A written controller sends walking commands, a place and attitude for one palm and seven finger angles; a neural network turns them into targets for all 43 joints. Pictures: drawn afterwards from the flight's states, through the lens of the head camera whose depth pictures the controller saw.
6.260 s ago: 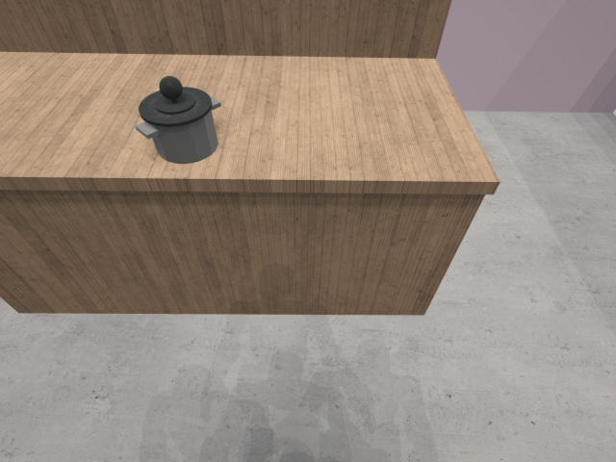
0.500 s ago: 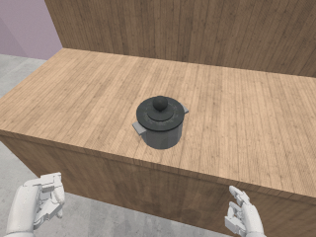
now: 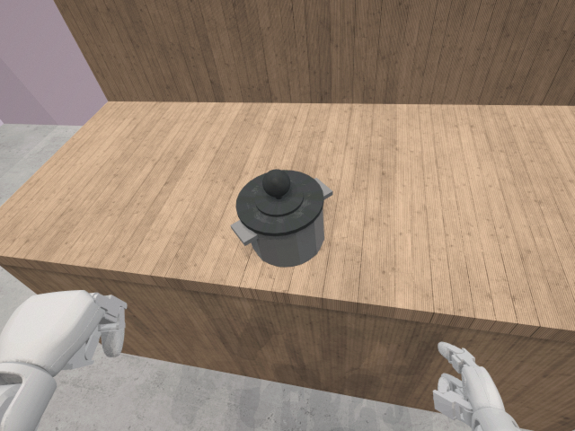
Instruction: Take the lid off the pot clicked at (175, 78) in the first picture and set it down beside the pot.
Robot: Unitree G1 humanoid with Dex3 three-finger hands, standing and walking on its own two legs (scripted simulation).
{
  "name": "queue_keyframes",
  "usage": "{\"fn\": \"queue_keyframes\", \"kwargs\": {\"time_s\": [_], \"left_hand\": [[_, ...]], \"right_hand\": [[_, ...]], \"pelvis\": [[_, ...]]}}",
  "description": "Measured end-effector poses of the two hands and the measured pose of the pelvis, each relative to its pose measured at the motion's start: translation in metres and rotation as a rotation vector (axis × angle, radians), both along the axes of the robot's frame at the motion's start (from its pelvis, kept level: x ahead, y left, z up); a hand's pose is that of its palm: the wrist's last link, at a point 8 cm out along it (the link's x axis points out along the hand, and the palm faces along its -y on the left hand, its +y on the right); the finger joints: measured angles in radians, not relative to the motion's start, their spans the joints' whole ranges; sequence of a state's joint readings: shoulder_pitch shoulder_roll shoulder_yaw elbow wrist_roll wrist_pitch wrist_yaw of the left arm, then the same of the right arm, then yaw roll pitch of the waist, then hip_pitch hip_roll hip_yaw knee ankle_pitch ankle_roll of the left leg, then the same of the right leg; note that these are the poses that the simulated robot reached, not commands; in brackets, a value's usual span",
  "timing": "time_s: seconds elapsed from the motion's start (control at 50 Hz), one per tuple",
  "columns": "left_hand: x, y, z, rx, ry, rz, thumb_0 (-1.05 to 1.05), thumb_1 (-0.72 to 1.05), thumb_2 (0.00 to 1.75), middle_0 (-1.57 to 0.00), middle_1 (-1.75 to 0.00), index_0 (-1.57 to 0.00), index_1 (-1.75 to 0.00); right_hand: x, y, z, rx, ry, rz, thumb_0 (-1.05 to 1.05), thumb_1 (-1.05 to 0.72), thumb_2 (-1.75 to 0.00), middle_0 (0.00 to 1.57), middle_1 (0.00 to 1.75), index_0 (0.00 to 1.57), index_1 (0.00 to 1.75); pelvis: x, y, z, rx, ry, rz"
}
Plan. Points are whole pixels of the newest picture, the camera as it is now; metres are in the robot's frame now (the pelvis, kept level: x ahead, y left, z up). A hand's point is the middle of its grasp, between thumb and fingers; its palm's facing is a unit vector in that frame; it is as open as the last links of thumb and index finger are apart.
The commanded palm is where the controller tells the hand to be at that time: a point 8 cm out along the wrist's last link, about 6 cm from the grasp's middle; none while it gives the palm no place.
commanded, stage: reach forward and open the fingers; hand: left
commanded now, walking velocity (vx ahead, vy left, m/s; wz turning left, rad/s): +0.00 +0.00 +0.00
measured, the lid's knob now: (276, 183) +0.49 +0.08 +0.07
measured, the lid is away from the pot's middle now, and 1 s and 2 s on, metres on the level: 0.00 0.00 0.00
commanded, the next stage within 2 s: move the open hand above the knob in 0.78 s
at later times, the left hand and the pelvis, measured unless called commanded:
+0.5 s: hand (93, 298) +0.23 +0.26 +0.13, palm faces -0.20 +0.00 -0.98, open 8.3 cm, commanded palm +0.21 +0.26 +0.19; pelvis -0.02 +0.00 +0.01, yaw +2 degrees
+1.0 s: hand (98, 253) +0.27 +0.26 +0.15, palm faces -0.16 -0.01 -0.99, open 10.3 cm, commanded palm +0.26 +0.25 +0.21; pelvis -0.03 +0.01 +0.00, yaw +2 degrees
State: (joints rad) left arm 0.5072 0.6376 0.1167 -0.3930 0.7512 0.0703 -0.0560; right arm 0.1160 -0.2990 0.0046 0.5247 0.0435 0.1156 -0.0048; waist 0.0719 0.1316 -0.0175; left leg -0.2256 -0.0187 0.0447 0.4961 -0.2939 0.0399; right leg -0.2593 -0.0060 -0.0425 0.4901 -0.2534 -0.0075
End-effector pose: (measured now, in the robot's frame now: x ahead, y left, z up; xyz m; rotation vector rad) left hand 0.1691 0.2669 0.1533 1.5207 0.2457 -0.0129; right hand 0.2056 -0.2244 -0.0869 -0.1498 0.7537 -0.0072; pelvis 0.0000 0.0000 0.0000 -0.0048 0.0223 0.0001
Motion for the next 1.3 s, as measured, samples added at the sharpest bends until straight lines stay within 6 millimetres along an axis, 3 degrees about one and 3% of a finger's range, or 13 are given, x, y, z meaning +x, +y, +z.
{"fn": "queue_keyframes", "kwargs": {"time_s": [0.16,0.42,0.62,0.98,1.3], "left_hand": [[0.014,-0.004,0.010,0.009,0.103,-0.099,0.00,0.41,1.12,-1.12,-0.94,-1.12,-0.94],[0.042,-0.005,0.028,0.017,0.041,-0.163,0.00,0.04,1.25,-0.96,-0.49,-0.96,-0.49],[0.060,-0.004,0.039,0.025,0.016,-0.189,0.00,-0.22,1.34,-0.86,-0.18,-0.85,-0.18],[0.091,0.000,0.059,0.029,-0.011,-0.143,0.00,-0.31,1.41,-0.83,-0.08,-0.83,-0.08],[0.131,-0.050,0.057,0.021,0.009,-0.222,0.00,-0.32,1.43,-0.83,-0.08,-0.83,-0.08]], "right_hand": [[-0.004,-0.003,0.000,-0.010,0.008,0.012,0.01,-0.91,-0.90,0.20,0.30,0.20,0.29],[-0.035,0.004,-0.009,0.009,0.081,0.022,0.02,-0.91,-0.90,0.20,0.30,0.20,0.29],[-0.042,0.011,-0.005,0.018,0.065,0.016,0.02,-0.91,-0.90,0.20,0.30,0.20,0.29],[-0.032,0.025,-0.003,0.034,0.051,0.048,0.01,-0.91,-0.90,0.20,0.30,0.20,0.29],[-0.031,0.022,-0.007,0.061,0.061,0.045,0.01,-0.91,-0.90,0.20,0.30,0.20,0.29]], "pelvis": [[-0.006,-0.005,0.003,0.000,-0.013,0.029],[-0.021,-0.002,0.006,0.002,-0.027,0.034],[-0.028,0.007,0.005,0.005,-0.034,0.028],[-0.028,0.014,0.005,0.006,-0.028,0.040],[-0.022,0.009,0.003,0.013,-0.023,0.040]]}}
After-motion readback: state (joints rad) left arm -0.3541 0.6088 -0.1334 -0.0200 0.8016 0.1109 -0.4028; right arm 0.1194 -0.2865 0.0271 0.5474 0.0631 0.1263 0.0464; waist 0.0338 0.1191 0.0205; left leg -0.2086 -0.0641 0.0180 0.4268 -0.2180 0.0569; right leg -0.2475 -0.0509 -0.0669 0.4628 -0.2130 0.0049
